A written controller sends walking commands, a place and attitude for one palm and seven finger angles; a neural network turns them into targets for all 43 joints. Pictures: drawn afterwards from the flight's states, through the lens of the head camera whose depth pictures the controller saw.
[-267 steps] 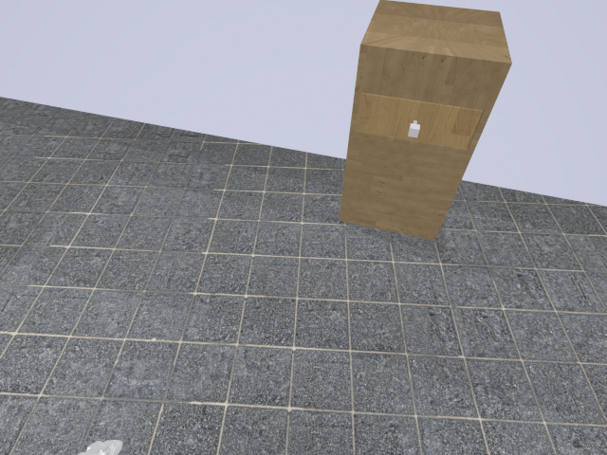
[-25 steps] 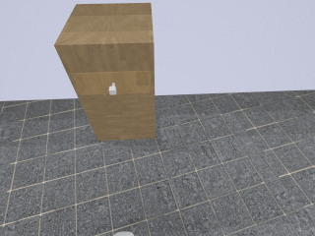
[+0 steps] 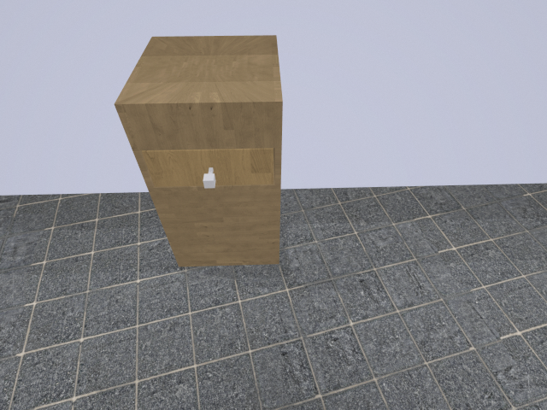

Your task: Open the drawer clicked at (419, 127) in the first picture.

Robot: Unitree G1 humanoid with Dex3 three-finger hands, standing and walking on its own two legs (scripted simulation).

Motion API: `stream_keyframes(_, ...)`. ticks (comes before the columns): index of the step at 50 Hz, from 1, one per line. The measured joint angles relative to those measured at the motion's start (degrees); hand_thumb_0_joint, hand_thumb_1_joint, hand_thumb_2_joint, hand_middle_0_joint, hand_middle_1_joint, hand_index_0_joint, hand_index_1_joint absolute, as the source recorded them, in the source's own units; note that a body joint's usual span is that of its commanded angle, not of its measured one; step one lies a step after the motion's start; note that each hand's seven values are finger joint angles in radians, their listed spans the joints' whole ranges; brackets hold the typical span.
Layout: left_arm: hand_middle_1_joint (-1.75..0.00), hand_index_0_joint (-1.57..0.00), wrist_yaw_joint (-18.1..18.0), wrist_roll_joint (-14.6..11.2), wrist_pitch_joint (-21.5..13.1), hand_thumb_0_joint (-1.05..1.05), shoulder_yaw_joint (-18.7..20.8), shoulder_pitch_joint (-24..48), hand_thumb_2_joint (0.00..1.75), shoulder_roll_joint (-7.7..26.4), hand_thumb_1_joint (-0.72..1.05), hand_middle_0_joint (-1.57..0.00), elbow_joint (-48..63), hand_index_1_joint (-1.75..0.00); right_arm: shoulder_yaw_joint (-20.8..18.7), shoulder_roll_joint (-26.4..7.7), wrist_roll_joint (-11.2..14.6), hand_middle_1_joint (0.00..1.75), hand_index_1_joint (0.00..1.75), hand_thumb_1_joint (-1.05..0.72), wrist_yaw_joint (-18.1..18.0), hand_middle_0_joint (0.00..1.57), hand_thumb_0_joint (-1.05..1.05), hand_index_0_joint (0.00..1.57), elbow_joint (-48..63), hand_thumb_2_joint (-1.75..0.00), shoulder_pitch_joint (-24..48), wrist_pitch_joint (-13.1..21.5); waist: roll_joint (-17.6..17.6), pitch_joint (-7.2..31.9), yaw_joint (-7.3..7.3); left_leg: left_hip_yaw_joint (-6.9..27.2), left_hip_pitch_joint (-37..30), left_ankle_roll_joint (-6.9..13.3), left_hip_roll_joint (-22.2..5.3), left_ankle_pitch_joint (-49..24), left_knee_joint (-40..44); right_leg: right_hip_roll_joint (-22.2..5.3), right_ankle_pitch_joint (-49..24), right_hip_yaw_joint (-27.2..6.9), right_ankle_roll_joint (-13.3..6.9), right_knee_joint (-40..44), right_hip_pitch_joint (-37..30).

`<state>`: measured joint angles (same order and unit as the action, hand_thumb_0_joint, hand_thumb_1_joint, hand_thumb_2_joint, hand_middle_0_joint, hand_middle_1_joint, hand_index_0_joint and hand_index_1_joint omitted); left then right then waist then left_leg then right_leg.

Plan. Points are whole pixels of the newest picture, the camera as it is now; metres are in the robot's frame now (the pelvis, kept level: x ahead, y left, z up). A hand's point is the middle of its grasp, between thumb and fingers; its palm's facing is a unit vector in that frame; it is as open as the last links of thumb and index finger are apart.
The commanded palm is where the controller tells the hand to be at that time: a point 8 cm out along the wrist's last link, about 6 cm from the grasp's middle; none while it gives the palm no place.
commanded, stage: take the last steps up to it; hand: left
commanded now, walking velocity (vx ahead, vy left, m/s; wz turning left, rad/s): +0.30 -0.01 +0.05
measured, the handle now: (210, 177) +0.79 +0.22 -0.21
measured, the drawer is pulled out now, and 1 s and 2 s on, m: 0.00 0.00 0.00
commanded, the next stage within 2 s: come to a stop and stand still in 0.72 s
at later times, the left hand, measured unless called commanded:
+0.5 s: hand out of the picture +0.04 +0.17 -0.19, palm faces +0.14 -0.98 -0.11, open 7.4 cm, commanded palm none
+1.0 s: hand (200, 291) +0.38 +0.17 -0.16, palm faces -0.04 -0.97 -0.23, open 7.4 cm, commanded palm none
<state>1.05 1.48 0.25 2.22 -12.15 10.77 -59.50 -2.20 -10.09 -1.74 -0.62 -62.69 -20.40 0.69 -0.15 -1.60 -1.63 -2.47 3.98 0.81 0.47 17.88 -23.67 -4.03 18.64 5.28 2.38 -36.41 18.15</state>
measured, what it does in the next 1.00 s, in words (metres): walks ahead: right foot, then left foot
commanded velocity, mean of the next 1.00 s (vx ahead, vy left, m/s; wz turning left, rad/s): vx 0.13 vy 0.00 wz -0.01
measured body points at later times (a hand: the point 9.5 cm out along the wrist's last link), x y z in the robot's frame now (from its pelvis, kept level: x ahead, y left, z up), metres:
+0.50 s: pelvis +0.14 +0.03 -0.02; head +0.15 +0.06 +0.43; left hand +0.04 +0.23 -0.18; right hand +0.24 -0.19 -0.15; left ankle +0.21 +0.14 -0.74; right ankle +0.05 -0.11 -0.73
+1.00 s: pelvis +0.28 +0.00 -0.01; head +0.31 -0.03 +0.44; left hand +0.38 +0.22 -0.15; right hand +0.22 -0.20 -0.18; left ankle +0.21 +0.13 -0.73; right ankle +0.33 -0.09 -0.74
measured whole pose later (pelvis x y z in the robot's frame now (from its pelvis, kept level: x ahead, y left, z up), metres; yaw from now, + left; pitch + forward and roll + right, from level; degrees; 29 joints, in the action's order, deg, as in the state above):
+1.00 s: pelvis +0.28 +0.00 -0.01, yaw -1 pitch -1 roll +1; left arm -1.2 1.0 -1.9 1.3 -7.3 7.7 -59.6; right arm -1.9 -7.7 -0.5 -1.2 -65.3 -20.3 -0.5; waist -2.6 -4.0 -3.3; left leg -7.1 9.7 -1.8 -3.7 28.5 -37.5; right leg -3.0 13.3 7.1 -2.6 -33.5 19.4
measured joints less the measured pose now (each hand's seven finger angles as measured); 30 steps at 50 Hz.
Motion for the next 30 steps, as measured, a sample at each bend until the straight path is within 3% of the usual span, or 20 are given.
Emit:
stream_keyframes(2, -0.3, -0.2, -0.1, 0.2, -1.4, 0.01, -0.1, 0.3, 0.9, -0.6, 0.91, -0.2, 0.3, -0.3, 0.0, -0.1, 0.3, 0.3, 0.3, -0.91, 0.0, 0.2, 0.01, 0.2, -1.1, -0.9, -1.6, -0.1, -0.7, -0.2, -0.07, 0.4, 1.7, -0.4, -0.6, 3.6, -5.7, 0.8, -4.4, 0.8, -1.7, 4.8, -2.6)
stream_keyframes(5, -0.3, -0.2, -0.7, -0.2, -3.1, 0.01, -0.2, -0.2, 0.9, -2.1, 0.91, -0.2, 0.6, -0.3, -0.2, -0.2, 0.4, 0.3, 0.3, -0.91, 0.6, 0.2, 0.01, 0.2, -2.6, -0.9, -2.0, -1.5, -2.1, -0.6, 0.33, 1.3, 9.3, 0.5, -1.7, 9.1, -24.7, 1.9, -2.7, 2.6, -4.2, 3.4, -4.0)
stream_keyframes(7, -0.3, -0.2, -1.7, -0.4, -3.5, 0.0, 0.3, -1.8, 0.9, -2.2, 0.93, -0.2, 0.4, -0.3, -0.6, -0.1, 0.2, 0.3, 0.3, -0.91, 1.0, 0.2, 0.01, 0.2, -2.8, -0.9, -1.2, -1.9, -1.8, -0.2, 0.88, 0.8, 14.8, 0.5, -2.6, 5.6, -33.9, 2.3, -2.6, 2.9, -4.5, 6.2, -6.1)
stream_keyframes(9, -0.3, -0.2, -2.0, -0.3, -3.7, 0.0, 0.2, -3.7, 0.9, -2.3, 0.93, -0.2, -0.5, -0.3, -1.0, -0.3, 0.0, 0.3, 0.3, -0.91, 1.3, 0.2, 0.01, 0.2, -2.1, -0.9, 0.0, -1.8, -1.8, 0.0, 0.91, 0.2, 19.2, -0.1, -4.0, 1.2, -37.3, 2.7, -3.8, 3.1, -4.3, 9.8, -8.4)
stream_keyframes(15, -0.3, -0.2, -1.9, -0.1, -3.9, 0.0, -0.6, -8.9, 0.9, -3.5, 0.92, -0.2, -4.4, -0.3, -1.4, -0.3, 0.1, 0.3, 0.3, -0.91, 1.9, 0.2, 0.01, 0.19, 0.8, -0.9, 4.5, -1.1, -1.2, 0.3, 1.2, -1.1, 25.2, -1.9, -7.0, -4.5, -30.3, 3.1, -4.6, 3.4, -3.8, 16.4, -13.7)
stream_keyframes(22, -0.3, -0.2, -1.6, 0.1, -3.3, 0.01, -0.5, -12.8, 0.9, -4.2, 0.91, -0.2, -7.1, -0.3, -0.8, 0.4, 0.3, 0.3, 0.3, -0.91, 2.3, 0.2, 0.01, 0.19, 3.2, -0.9, 10.1, 0.4, 0.4, -1.0, 3.84, -3.7, 19.7, -1.2, -6.2, -5.4, -12.7, 1.5, 1.2, 3.0, -0.9, 13.0, -16.6)
stream_keyframes(24, -0.3, -0.2, -1.4, -0.2, -2.6, 0.01, -0.3, -13.7, 0.9, -4.3, 0.91, -0.2, -7.5, -0.3, -0.6, 0.5, 0.1, 0.3, 0.3, -0.91, 2.0, 0.2, 0.01, 0.19, 4.1, -0.9, 11.1, 1.9, 0.8, -1.1, 3.92, -4.7, 17.0, -0.3, -5.5, -7.1, -9.7, 0.3, 5.5, 2.2, -0.9, 5.3, -14.2)
stream_keyframes(26, -0.3, -0.2, -1.4, -0.2, -1.4, 0.01, -0.1, -12.7, 0.9, -3.8, 0.91, -0.2, -7.7, -0.3, -0.4, 1.3, -0.1, 0.3, 0.3, -0.91, 1.3, 0.2, 0.01, 0.19, 4.7, -0.9, 11.8, 2.7, 1.8, -2.1, 3.83, -6.0, 16.8, 1.1, -4.8, -4.8, -12.7, -0.1, 9.7, -0.6, -2.3, -9.7, -8.2)
stream_keyframes(28, -0.3, -0.2, -1.3, -0.2, -0.8, 0.01, 0.2, -11.2, 0.9, -3.2, 0.91, -0.2, -7.5, -0.3, -0.1, 2.1, 0.0, 0.3, 0.3, -0.91, 0.8, 0.2, 0.01, 0.2, 4.9, -0.9, 11.3, 2.8, 2.0, -1.9, 3.44, -7.0, 14.7, 1.8, -4.4, -3.4, -11.4, 0.0, 8.1, -1.6, -3.1, -21.9, -1.8)
stream_keyframes(30, -0.3, -0.2, -1.0, 0.1, -0.8, 0.01, 0.6, -9.3, 0.9, -2.5, 0.91, -0.2, -6.7, -0.3, -1.0, 2.3, 0.6, 0.3, 0.3, -0.93, -0.3, 0.2, -0.01, 0.2, 5.1, -0.9, 10.4, 3.2, 2.3, -1.5, 2.86, -7.8, 12.1, 1.7, -3.6, -4.2, -7.7, -0.6, 4.2, -1.6, -3.2, -26.9, 3.3)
